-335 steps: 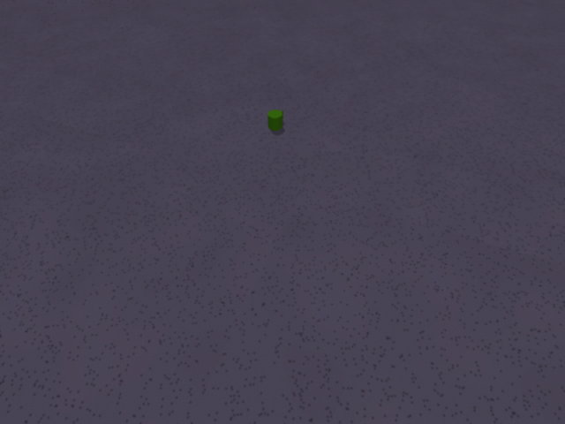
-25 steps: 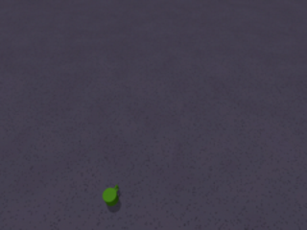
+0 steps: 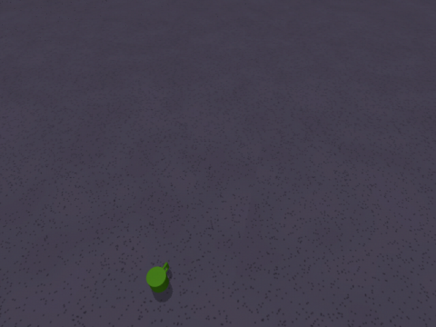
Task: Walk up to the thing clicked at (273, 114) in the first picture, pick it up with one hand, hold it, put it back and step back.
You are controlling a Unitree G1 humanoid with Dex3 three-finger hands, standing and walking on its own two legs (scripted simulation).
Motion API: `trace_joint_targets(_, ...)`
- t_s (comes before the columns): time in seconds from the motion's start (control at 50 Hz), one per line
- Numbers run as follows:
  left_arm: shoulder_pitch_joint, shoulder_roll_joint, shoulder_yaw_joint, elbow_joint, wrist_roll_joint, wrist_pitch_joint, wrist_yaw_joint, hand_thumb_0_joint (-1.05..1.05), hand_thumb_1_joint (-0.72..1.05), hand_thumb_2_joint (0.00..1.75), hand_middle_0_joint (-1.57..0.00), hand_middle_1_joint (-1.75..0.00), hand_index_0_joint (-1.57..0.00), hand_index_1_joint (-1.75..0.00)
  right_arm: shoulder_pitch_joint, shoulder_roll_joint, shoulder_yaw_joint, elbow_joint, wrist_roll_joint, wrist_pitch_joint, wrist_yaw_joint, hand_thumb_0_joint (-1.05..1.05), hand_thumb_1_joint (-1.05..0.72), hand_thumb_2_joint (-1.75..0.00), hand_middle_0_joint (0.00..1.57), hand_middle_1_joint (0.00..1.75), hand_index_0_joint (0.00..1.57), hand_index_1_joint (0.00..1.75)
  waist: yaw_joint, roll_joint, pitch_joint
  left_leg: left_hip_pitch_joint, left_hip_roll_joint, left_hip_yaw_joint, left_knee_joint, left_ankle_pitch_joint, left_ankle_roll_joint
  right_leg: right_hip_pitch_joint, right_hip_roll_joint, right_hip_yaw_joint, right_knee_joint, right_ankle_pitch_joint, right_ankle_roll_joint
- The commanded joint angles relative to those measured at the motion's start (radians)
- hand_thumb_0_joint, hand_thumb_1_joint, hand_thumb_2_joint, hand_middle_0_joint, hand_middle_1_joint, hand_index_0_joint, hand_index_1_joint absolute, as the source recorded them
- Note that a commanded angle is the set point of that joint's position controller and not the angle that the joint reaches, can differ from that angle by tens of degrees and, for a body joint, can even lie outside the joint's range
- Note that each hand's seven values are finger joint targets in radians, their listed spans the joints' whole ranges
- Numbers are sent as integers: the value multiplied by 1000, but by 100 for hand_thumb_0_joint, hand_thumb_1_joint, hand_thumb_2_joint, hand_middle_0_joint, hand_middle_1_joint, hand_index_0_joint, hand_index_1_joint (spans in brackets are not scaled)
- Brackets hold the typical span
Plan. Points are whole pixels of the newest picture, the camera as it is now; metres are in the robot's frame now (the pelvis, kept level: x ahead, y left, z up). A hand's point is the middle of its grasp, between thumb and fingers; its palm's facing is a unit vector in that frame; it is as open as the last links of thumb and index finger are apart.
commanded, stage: stand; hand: left
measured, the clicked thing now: (160, 276) +0.44 +0.27 -0.74
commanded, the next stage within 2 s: none
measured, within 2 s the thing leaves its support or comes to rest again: neither
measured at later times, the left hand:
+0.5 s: hand out of the picture +0.08 +0.25 -0.16, palm faces -0.03 -0.94 -0.34, open 7.4 cm
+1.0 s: hand out of the picture +0.08 +0.26 -0.16, palm faces -0.02 -0.94 -0.35, open 7.4 cm
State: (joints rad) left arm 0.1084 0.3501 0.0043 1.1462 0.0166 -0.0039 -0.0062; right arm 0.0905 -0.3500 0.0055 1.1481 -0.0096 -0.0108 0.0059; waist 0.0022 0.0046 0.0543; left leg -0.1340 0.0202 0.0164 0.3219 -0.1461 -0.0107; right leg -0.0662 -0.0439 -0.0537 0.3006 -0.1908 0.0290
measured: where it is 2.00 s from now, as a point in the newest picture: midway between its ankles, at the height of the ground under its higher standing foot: outside the picture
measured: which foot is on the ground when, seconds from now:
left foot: down 0.00-1.00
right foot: down 0.00-1.00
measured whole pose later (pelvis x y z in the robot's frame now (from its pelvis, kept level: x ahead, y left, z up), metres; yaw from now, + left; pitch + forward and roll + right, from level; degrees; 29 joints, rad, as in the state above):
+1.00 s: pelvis +0.02 +0.00 +0.00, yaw +0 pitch -2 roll +0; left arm 0.12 0.35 0.01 1.13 0.02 0.00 0.00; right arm 0.09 -0.35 0.01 1.13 -0.01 -0.01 0.00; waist 0.00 0.00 0.05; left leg -0.13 0.02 0.02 0.32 -0.17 -0.01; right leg -0.05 -0.05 -0.06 0.29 -0.21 0.03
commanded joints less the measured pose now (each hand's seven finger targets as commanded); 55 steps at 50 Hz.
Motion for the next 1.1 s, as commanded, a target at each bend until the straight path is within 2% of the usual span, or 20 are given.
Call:
trace_joint_targets(0.0,-37,212,39,-55,-4,-20,10,0,90,90,-20,-30,-20,-30,-41,-216,-38,-56,2,-17,-10,0,-90,-90,20,30,20,30,-4,-2,-58,4,117,-102,-59,48,22,-31,-108,88,-63,43,-38)
trace_joint_targets(0.16,-30,214,37,-63,-3,-24,13,0,90,90,-20,-30,-20,-30,-46,-217,-41,-60,1,-19,-10,0,-90,-90,20,30,20,30,-3,-2,-79,30,119,-99,-40,121,21,-35,-109,85,-56,79,-35)
trace_joint_targets(0.24,-24,214,36,-60,-4,-22,11,0,90,90,-20,-30,-20,-30,-44,-216,-40,-57,2,-17,-10,0,-90,-90,20,30,20,30,-2,-5,-70,12,114,-103,-51,66,20,-35,-106,83,-58,45,-37)
trace_joint_targets(0.32,-24,216,37,-64,-4,-24,13,0,90,90,-20,-30,-20,-30,-43,-218,-41,-60,2,-17,-10,0,-90,-90,20,30,20,30,-3,-7,-89,31,118,-98,-33,129,22,-23,-111,87,-55,86,-38)
trace_joint_targets(0.38,-20,214,37,-65,-5,-25,14,0,90,90,-20,-30,-20,-30,-41,-217,-40,-60,2,-20,-11,0,-90,-90,20,30,20,30,-1,0,-102,39,121,-99,-27,195,23,0,-115,83,-44,153,-36)
trace_joint_targets(0.48,-22,215,38,-65,-6,-23,15,0,90,90,-20,-30,-20,-30,-42,-215,-39,-61,2,-21,-13,0,-90,-90,20,30,20,30,0,-3,-105,56,124,-94,-23,227,24,2,-113,80,-38,180,-37)
trace_joint_targets(0.58,-25,211,38,-65,-6,-23,16,0,90,90,-20,-30,-20,-30,-38,-217,-39,-65,4,-19,-14,0,-90,-90,20,30,20,30,-1,-8,-98,53,124,-92,-21,239,26,8,-114,77,-43,187,-34)
trace_joint_targets(0.84,-22,209,42,-68,-4,-21,14,0,90,90,-20,-30,-20,-30,-44,-217,-41,-72,2,-19,-13,0,-90,-90,20,30,20,30,0,-3,-75,29,117,-94,-36,154,25,-1,-112,77,-63,111,-35)
trace_joint_targets(0.88,-19,214,43,-68,-2,-22,14,0,90,90,-20,-30,-20,-30,-41,-212,-39,-73,4,-19,-13,0,-90,-90,20,30,20,30,-1,-14,-83,39,118,-95,-38,159,26,-2,-113,77,-58,125,-36)
trace_joint_targets(0.92,-18,208,42,-73,-2,-23,15,0,90,90,-20,-30,-20,-30,-45,-222,-44,-78,2,-20,-15,0,-90,-90,20,30,20,30,1,-4,-105,61,123,-90,-20,216,33,4,-119,78,-52,179,-37)
trace_joint_targets(0.98,-19,211,44,-72,-4,-21,14,0,90,90,-20,-30,-20,-30,-36,-215,-40,-74,2,-22,-16,0,-90,-90,20,30,20,30,-1,4,-100,54,121,-91,-27,221,23,13,-115,76,-42,173,-36)
trace_joint_targets(1.08,-13,209,41,-73,-3,-22,14,0,90,90,-20,-30,-20,-30,-33,-215,-38,-76,2,-23,-16,0,-90,-90,20,30,20,30,1,2,-104,62,125,-89,-24,246,29,16,-116,75,-43,193,-37)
